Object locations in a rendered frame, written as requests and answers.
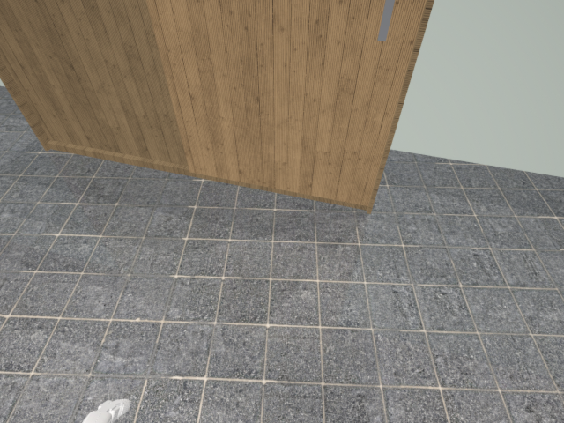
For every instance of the handle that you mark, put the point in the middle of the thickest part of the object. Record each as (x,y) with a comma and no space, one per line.
(387,12)

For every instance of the robot left hand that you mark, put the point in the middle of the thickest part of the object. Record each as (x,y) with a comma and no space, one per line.
(108,412)

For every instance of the wardrobe door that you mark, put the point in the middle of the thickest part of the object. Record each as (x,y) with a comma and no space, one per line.
(92,74)
(297,95)

